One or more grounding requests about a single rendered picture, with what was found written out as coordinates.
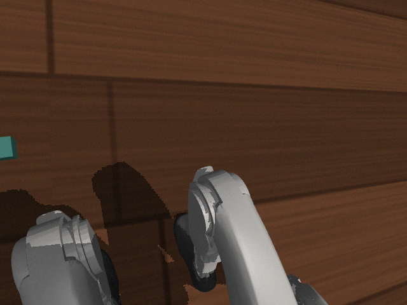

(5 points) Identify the right robot foot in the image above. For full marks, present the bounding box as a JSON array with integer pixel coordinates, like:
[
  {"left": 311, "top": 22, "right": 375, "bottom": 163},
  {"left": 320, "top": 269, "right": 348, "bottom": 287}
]
[{"left": 174, "top": 213, "right": 217, "bottom": 292}]

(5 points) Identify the right robot hand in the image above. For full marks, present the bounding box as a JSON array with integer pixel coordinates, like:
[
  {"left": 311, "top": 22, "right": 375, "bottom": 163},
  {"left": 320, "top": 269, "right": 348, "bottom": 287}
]
[{"left": 287, "top": 274, "right": 328, "bottom": 305}]

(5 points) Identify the small box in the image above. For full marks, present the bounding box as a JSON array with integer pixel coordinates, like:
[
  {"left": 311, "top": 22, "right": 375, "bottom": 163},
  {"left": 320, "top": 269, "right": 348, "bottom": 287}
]
[{"left": 0, "top": 136, "right": 18, "bottom": 161}]

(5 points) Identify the left robot foot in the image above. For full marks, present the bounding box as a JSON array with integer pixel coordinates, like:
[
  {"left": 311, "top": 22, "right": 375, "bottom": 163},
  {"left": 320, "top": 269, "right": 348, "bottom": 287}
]
[{"left": 100, "top": 249, "right": 122, "bottom": 305}]

